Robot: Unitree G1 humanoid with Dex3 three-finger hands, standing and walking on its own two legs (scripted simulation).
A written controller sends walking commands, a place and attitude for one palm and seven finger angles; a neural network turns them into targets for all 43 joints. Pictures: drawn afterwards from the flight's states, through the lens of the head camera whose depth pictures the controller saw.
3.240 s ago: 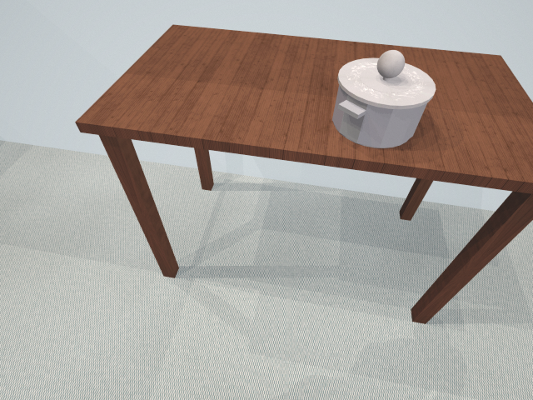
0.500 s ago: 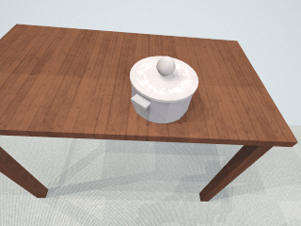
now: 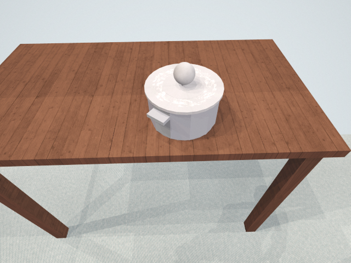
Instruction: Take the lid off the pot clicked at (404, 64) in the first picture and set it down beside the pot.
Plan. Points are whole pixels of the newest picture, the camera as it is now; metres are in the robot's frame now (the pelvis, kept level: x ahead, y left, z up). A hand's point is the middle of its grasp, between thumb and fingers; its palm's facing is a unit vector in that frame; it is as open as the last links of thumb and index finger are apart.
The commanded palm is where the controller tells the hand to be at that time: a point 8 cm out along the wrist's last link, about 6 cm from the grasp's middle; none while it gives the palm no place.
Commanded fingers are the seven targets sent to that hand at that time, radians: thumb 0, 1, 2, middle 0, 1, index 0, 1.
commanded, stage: look again from close up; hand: left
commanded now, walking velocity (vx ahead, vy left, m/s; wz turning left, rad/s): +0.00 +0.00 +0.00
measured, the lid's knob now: (184, 73) +0.51 +0.01 +0.17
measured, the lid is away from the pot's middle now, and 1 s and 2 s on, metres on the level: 0.00 0.00 0.00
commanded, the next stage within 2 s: shuffle to correct the standing spot in 1.08 s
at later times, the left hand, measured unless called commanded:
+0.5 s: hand out of the picture +0.04 +0.15 -0.17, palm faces +0.02 -0.98 -0.20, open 7.4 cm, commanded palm none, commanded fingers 0.00 0.90 0.90 -0.20 -0.30 -0.20 -0.30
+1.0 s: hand out of the picture +0.03 +0.15 -0.17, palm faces +0.02 -0.98 -0.18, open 7.4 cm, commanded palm none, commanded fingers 0.00 0.90 0.90 -0.20 -0.30 -0.20 -0.30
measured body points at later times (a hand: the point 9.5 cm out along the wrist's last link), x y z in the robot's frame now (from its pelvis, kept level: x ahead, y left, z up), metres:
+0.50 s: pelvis +0.02 -0.02 +0.00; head +0.04 -0.01 +0.45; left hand +0.04 +0.21 -0.16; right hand +0.05 -0.25 -0.15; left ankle -0.01 +0.07 -0.73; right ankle -0.03 -0.13 -0.73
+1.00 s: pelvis +0.03 -0.03 +0.01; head +0.05 -0.01 +0.45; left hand +0.03 +0.20 -0.16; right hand +0.04 -0.25 -0.15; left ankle -0.01 +0.07 -0.73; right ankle -0.03 -0.13 -0.73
